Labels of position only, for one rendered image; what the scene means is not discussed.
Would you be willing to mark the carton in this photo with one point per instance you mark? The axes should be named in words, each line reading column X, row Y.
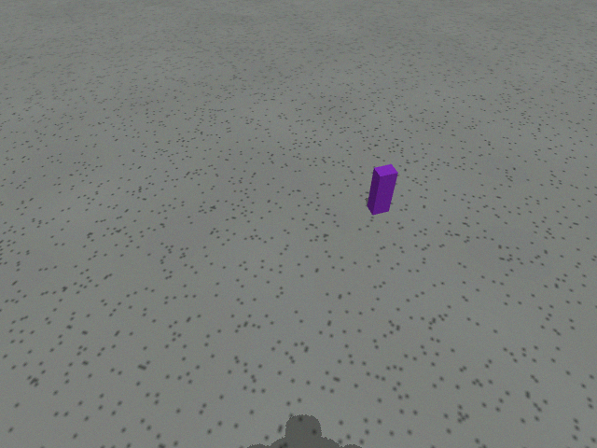
column 382, row 188

